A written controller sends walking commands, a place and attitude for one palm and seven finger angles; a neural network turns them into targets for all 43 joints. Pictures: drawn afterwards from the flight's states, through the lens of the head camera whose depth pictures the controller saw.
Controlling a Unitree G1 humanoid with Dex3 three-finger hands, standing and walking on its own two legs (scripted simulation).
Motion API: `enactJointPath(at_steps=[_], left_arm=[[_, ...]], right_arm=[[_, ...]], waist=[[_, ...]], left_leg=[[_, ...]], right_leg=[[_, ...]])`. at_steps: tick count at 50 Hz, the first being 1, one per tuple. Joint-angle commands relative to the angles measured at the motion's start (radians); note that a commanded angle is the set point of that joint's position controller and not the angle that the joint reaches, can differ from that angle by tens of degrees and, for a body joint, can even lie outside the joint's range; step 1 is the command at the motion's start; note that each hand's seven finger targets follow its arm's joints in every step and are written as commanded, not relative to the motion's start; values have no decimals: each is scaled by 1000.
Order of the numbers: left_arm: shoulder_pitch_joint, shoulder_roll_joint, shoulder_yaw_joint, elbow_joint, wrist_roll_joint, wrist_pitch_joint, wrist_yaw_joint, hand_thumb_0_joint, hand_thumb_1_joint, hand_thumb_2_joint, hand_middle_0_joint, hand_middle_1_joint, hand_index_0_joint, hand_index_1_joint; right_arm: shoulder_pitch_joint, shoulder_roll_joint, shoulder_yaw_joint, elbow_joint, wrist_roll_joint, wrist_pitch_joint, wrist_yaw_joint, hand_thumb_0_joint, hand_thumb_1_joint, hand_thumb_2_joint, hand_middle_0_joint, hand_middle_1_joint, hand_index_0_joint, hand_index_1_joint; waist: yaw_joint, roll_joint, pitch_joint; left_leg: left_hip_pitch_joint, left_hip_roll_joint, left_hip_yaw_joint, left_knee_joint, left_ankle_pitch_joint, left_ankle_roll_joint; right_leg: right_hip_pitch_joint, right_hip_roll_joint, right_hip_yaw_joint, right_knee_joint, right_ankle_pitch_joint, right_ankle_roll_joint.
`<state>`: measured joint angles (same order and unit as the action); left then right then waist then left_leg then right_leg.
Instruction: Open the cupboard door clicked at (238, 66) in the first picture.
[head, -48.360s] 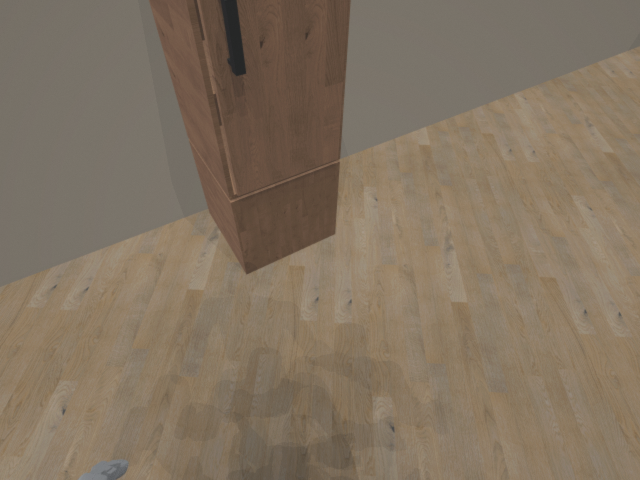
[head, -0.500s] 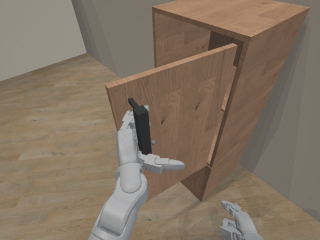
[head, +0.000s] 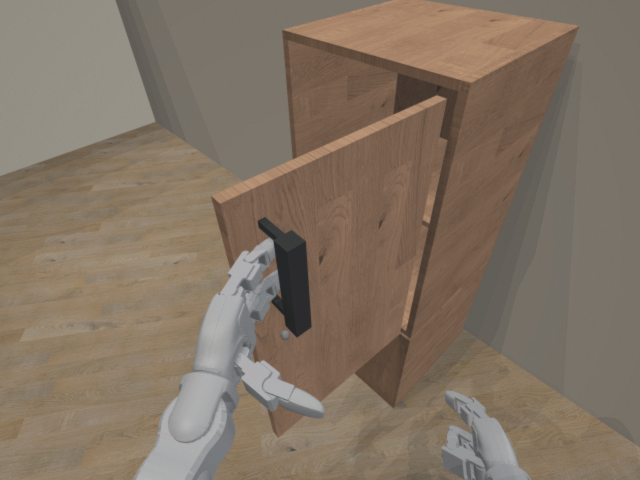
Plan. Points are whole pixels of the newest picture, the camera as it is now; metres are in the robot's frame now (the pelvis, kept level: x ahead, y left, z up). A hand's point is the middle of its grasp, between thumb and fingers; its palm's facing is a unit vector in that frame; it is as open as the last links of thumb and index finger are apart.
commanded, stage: slide the hand sideways off the handle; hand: left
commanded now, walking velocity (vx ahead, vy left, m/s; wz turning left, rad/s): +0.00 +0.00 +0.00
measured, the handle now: (283, 278) +0.31 +0.07 +0.13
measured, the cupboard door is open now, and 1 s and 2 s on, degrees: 87 86 86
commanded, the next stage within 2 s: draw the hand back to the body in 0.68 s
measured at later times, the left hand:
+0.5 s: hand (226, 370) +0.19 +0.11 +0.13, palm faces +0.00 -1.00 -0.03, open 16.3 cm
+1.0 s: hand (191, 374) +0.19 +0.14 +0.13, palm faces +0.00 -1.00 -0.06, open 16.3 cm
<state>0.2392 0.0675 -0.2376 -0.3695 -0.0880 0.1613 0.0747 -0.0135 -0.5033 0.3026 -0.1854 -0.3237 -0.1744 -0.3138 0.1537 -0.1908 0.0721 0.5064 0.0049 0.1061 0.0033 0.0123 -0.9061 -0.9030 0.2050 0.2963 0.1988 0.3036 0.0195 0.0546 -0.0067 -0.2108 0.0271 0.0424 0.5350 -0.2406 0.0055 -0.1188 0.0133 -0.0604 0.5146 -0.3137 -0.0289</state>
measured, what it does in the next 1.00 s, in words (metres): stands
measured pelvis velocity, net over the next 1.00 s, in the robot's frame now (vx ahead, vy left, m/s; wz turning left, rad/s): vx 0.01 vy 0.00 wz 0.03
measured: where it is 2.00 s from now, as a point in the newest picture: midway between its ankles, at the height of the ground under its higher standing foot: outside the picture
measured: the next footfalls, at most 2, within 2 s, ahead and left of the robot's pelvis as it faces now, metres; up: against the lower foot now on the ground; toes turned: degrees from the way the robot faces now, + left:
none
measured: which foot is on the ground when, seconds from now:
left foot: down 0.00-1.00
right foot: down 0.00-1.00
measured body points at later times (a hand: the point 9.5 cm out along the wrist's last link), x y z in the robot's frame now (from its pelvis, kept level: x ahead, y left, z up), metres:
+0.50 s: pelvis +0.01 -0.01 -0.01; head -0.01 -0.03 +0.44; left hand +0.19 +0.17 +0.13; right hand +0.21 -0.21 -0.07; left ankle +0.04 +0.12 -0.73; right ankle -0.02 -0.10 -0.73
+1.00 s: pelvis +0.01 +0.00 -0.01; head -0.01 -0.02 +0.44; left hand +0.18 +0.20 +0.14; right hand +0.21 -0.21 -0.07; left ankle +0.04 +0.12 -0.73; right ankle -0.02 -0.10 -0.73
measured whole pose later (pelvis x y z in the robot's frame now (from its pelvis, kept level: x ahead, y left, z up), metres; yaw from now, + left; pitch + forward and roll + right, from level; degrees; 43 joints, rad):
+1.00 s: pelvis +0.01 +0.00 -0.01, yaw +2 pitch -2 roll -1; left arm 0.54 0.21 0.06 -0.54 -0.24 0.05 -0.16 -0.01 -0.50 0.30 -0.15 -0.30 -0.15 -0.30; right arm 0.23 -0.22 0.06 0.52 0.03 -0.15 -0.06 0.01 -0.90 -0.90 0.21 0.30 0.20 0.30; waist 0.04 0.06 -0.04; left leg -0.30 0.02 0.01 0.63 -0.30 0.00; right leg -0.18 0.01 -0.09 0.59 -0.37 -0.03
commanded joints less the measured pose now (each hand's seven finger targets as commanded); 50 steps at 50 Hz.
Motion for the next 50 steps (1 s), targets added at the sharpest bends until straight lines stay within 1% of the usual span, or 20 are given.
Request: enactJointPath(at_steps=[1, 4, 5, 7, 8, 12, 14, 19, 20, 28, 31, 32, 33, 37, 39, 42, 43, 47, 48, 50], left_arm=[[-122, 34, 99, -277, -8, -74, -1, 0, -500, 300, -150, -300, -150, -300], [-49, 33, 101, -302, -20, -86, -18, 0, -500, 300, -150, -300, -150, -300], [-33, 57, 125, -318, -24, -93, -23, 0, -500, 300, -150, -300, -150, -300], [22, 56, 124, -325, -25, -101, -35, 0, -500, 300, -150, -300, -150, -300], [27, 55, 118, -346, -28, -107, -42, 0, -500, 300, -150, -300, -150, -300], [116, 94, 159, -383, -41, -129, -68, 0, -500, 300, -150, -300, -150, -300], [137, 107, 178, -396, -50, -140, -83, 0, -500, 300, -150, -300, -150, -300], [180, 124, 198, -407, -73, -161, -120, 0, -500, 300, -150, -300, -150, -300], [176, 122, 196, -421, -79, -167, -126, 0, -500, 300, -150, -300, -150, -300], [302, 163, 250, -452, -114, -198, -196, 0, -500, 300, -150, -300, -150, -300], [330, 159, 257, -453, -124, -206, -208, 0, -500, 300, -150, -300, -150, -300], [332, 171, 270, -434, -126, -206, -208, 0, -500, 300, -150, -300, -150, -300], [315, 154, 252, -449, -128, -212, -209, 0, -500, 300, -150, -300, -150, -300], [271, 169, 248, -444, -120, -222, -205, 0, -500, 300, -150, -300, -150, -300], [260, 155, 235, -446, -118, -222, -200, 0, -500, 300, -150, -300, -150, -300], [254, 208, 299, -422, -114, -210, -194, 0, -500, 300, -150, -300, -150, -300], [252, 197, 298, -424, -120, -205, -199, 0, -500, 300, -150, -300, -150, -300], [250, 243, 386, -382, -158, -175, -221, 0, -500, 300, -150, -300, -150, -300], [256, 218, 370, -382, -172, -167, -232, 0, -500, 300, -150, -300, -150, -300], [228, 240, 400, -397, -189, -161, -249, 0, -500, 300, -150, -300, -150, -300]], right_arm=[[-189, -82, -39, -192, 7, -74, -10, 0, -900, -900, 200, 300, 200, 300], [-172, -85, -42, -198, 10, -89, -11, 0, -900, -900, 200, 300, 200, 300], [-169, -87, -45, -199, 12, -96, -13, 0, -900, -900, 200, 300, 200, 300], [-158, -89, -46, -199, 13, -106, -13, 0, -900, -900, 200, 300, 200, 300], [-149, -91, -46, -204, 13, -113, -13, 0, -900, -900, 200, 300, 200, 300], [-126, -99, -52, -207, 16, -141, -17, 0, -900, -900, 200, 300, 200, 300], [-117, -101, -55, -208, 16, -156, -22, 0, -900, -900, 200, 300, 200, 300], [-95, -109, -56, -205, 22, -199, -32, 0, -900, -900, 200, 300, 200, 300], [-89, -110, -57, -206, 21, -211, -34, 0, -900, -900, 200, 300, 200, 300], [-58, -120, -64, -200, 27, -276, -43, 0, -900, -900, 200, 300, 200, 300], [-49, -120, -66, -199, 28, -292, -44, 0, -900, -900, 200, 300, 200, 300], [-51, -121, -67, -192, 28, -296, -45, 0, -900, -900, 200, 300, 200, 300], [-51, -123, -66, -196, 29, -303, -46, 0, -900, -900, 200, 300, 200, 300], [-48, -129, -67, -186, 27, -324, -53, 0, -900, -900, 200, 300, 200, 300], [-45, -125, -63, -191, 28, -334, -53, 0, -900, -900, 200, 300, 200, 300], [-46, -126, -64, -177, 27, -332, -58, 0, -900, -900, 200, 300, 200, 300], [-48, -122, -61, -179, 28, -331, -59, 0, -900, -900, 200, 300, 200, 300], [-67, -124, -59, -159, 32, -323, -68, 0, -900, -900, 200, 300, 200, 300], [-72, -123, -55, -164, 34, -323, -68, 0, -900, -900, 200, 300, 200, 300], [-73, -131, -57, -159, 38, -326, -70, 0, -900, -900, 200, 300, 200, 300]], waist=[[22, -74, -89], [23, -85, -91], [22, -92, -89], [25, -74, -79], [17, -71, -87], [24, -70, -91], [21, -89, -94], [14, -66, -57], [14, -92, -70], [22, -69, -87], [24, -63, -86], [23, -80, -72], [15, -93, -65], [12, -68, -50], [12, -65, -58], [27, -55, -72], [24, -70, -79], [37, -73, -76], [34, -66, -64], [33, -39, -79]], left_leg=[[110, -22, -29, -55, 92, 27], [107, -19, -29, -55, 100, 28], [105, -19, -29, -48, 103, 29], [99, -19, -27, -42, 109, 28], [101, -19, -29, -41, 112, 30], [87, -21, -28, -22, 129, 31], [87, -21, -26, -11, 136, 33], [66, -22, -31, 0, 108, 31], [65, -25, -34, 6, 109, 33], [44, -27, -39, 33, 144, 35], [36, -28, -42, 36, 140, 33], [24, -27, -44, 41, 130, 33], [21, -28, -48, 41, 121, 35], [13, -30, -54, 53, 81, 35], [11, -30, -59, 46, 66, 35], [11, -29, -57, 44, 81, 33], [16, -29, -56, 40, 87, 35], [13, -27, -53, 31, 108, 31], [13, -27, -53, 25, 108, 32], [29, -26, -53, 15, 114, 30]], right_leg=[[-123, -5, 31, -137, 101, 3], [-122, -3, 23, -124, 126, 6], [-127, -2, 24, -123, 135, 8], [-130, -1, 23, -117, 142, 6], [-134, -2, 19, -107, 153, 8], [-132, -2, 19, -90, 189, 10], [-137, -4, 22, -85, 209, 15], [-173, -5, 16, -83, 174, 18], [-168, -7, 21, -82, 176, 21], [-166, -11, 17, -50, 242, 24], [-178, -7, 6, -37, 234, 25], [-180, -6, 11, -43, 218, 24], [-191, -7, 10, -41, 209, 27], [-217, -9, 21, -51, 135, 24], [-221, -11, 15, -46, 114, 24], [-199, -11, 19, -48, 128, 19], [-196, -12, 14, -47, 143, 23], [-162, -11, 18, -63, 176, 21], [-168, -11, 13, -65, 186, 25], [-161, -5, 6, -64, 193, 23]])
